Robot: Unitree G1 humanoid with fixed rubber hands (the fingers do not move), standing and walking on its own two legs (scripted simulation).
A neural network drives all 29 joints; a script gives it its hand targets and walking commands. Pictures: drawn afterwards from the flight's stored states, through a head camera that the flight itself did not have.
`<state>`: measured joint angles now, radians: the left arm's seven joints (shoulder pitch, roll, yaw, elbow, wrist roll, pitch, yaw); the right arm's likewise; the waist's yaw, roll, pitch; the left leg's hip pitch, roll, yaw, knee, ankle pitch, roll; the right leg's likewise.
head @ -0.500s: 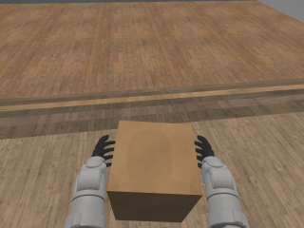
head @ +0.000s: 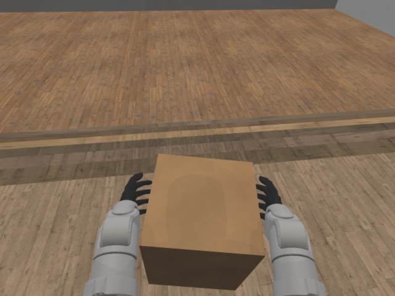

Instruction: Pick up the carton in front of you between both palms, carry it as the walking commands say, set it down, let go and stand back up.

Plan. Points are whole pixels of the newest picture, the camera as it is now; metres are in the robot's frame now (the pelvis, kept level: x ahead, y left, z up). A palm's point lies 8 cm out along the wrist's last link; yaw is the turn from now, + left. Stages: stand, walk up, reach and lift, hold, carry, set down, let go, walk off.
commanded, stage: reach and lift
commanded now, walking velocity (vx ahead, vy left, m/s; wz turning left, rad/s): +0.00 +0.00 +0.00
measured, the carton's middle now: (198, 225) +0.29 +0.00 -0.03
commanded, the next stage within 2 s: hold in 0.06 s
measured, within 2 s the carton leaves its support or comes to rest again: neither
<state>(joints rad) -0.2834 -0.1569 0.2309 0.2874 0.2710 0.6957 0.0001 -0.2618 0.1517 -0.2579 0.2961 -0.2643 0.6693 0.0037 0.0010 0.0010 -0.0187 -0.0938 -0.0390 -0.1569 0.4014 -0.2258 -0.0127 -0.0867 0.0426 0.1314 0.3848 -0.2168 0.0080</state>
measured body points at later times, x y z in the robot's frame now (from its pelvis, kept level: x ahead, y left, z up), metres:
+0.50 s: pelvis -0.01 +0.00 +0.00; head -0.05 +0.00 +0.45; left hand +0.30 +0.15 +0.05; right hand +0.29 -0.16 +0.04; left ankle +0.00 +0.13 -0.74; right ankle +0.00 -0.13 -0.74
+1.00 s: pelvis +0.05 +0.02 -0.01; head +0.01 +0.02 +0.44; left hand +0.34 +0.17 +0.08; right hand +0.33 -0.14 +0.08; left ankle +0.00 +0.13 -0.74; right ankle +0.01 -0.11 -0.72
